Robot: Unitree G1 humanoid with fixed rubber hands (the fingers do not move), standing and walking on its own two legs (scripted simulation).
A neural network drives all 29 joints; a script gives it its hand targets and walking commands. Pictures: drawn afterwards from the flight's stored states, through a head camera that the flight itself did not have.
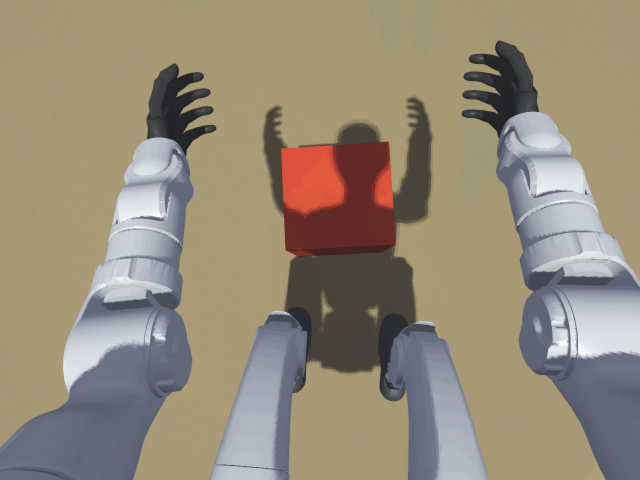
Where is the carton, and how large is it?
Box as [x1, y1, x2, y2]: [281, 142, 395, 256]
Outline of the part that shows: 388,142 281,149 286,250 298,256 380,252 395,244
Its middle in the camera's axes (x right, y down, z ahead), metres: +0.04 -0.08 +0.87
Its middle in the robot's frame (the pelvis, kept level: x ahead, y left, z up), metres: +0.48 +0.04 -0.51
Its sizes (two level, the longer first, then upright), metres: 0.210 0.200 0.250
